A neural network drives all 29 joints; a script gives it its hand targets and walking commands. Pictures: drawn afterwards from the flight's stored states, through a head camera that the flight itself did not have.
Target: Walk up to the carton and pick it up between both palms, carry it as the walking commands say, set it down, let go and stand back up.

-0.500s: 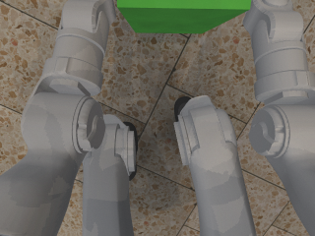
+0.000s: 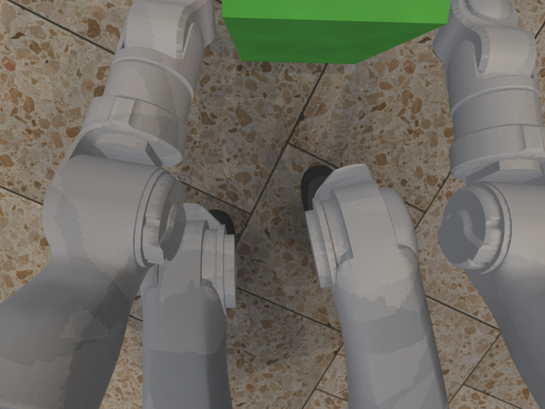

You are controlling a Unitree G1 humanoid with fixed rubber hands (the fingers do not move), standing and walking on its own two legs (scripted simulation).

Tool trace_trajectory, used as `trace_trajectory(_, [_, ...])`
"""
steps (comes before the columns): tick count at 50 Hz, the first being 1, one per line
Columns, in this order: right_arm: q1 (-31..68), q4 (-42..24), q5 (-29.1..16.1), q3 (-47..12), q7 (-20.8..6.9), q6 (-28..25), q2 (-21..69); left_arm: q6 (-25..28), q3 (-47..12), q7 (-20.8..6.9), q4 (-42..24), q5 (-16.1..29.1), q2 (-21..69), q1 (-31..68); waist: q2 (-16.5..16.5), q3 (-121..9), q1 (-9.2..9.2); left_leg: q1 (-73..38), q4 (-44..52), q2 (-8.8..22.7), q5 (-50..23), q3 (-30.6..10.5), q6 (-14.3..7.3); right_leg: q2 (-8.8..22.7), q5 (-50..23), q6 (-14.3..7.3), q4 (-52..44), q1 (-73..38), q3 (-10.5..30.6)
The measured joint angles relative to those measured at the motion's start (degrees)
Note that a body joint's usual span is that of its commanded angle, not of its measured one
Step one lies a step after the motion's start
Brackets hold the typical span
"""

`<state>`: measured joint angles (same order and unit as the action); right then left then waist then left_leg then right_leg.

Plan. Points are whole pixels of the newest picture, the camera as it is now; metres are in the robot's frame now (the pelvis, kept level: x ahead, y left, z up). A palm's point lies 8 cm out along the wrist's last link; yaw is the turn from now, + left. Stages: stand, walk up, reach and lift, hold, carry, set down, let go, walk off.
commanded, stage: set down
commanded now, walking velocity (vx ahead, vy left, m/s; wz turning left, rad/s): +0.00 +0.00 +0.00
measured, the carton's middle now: out of the picture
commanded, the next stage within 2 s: none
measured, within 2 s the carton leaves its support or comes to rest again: rests again in 0.18 s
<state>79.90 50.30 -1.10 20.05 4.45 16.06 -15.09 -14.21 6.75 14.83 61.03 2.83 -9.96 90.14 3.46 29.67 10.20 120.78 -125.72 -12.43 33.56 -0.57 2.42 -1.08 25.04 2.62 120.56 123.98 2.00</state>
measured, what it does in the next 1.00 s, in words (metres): stands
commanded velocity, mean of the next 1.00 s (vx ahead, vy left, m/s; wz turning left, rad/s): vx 0.00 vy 0.00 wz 0.00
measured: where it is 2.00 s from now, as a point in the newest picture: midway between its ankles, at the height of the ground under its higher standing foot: (273, 257)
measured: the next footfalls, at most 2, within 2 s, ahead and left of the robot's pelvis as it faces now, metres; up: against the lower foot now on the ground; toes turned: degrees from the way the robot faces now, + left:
none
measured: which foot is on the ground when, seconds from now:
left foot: down 0.00-1.00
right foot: down 0.00-1.00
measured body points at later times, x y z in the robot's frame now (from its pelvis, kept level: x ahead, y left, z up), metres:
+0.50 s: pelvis +0.01 +0.00 -0.01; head +0.37 -0.05 +0.25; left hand +0.57 +0.00 -0.18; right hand +0.50 -0.27 -0.18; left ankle +0.12 +0.10 -0.35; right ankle +0.16 -0.13 -0.35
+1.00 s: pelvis +0.02 +0.00 +0.00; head +0.38 -0.04 +0.27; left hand +0.58 +0.01 -0.18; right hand +0.50 -0.27 -0.18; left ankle +0.12 +0.10 -0.35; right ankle +0.16 -0.13 -0.35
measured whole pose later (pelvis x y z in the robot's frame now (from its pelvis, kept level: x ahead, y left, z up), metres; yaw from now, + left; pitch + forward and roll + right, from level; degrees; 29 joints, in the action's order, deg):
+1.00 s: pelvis +0.02 +0.00 +0.00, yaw +0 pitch +36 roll -1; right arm 72.3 55.1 1.0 21.3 2.8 9.5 -11.9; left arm -8.9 5.0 12.5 64.3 1.6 -9.4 82.7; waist 3.1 19.1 10.0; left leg 125.9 -126.6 -12.3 36.4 -0.7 2.4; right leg -0.8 27.8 2.2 121.8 129.5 1.7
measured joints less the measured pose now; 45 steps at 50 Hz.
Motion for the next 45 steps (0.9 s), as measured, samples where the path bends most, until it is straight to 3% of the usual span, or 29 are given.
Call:
trace_trajectory(13, [-1.77, -0.59, 0.29, -0.29, 0.2, -0.76, 0.92, 1.1, -0.77, -0.39, -1.7, 1.41, -0.11, -2.78, 0.08, 0.16, -0.03, 0.41, -0.96, -0.71, 1.33, -0.36, 0.67, 0.82, 1.61, -0.81, 1.52, 0.61, -0.44])
trace_trajectory(34, [-5.82, 4.13, 1.46, -0.13, -0.57, -3.02, 2.14, 3.08, -1.72, -1.12, 4.14, -0.46, 0.76, -5.39, 0.37, -8.67, -0.14, 4.32, -1.51, -0.26, 2.23, -0.13, 0.05, 0.54, 2.33, -0.47, 1.82, 4.55, -0.38])
trace_trajectory(45, [-7.39, 4.11, 1.93, 0.83, -1.51, -5.13, 3.05, 4.58, -1.29, -2.02, 3.48, -1.32, 0.73, -7.0, -0.21, -10.75, -0.29, 5.13, -0.98, 0.08, 2.93, -0.26, 0.01, 0.35, 2.81, -0.54, 1.31, 5.6, -0.47])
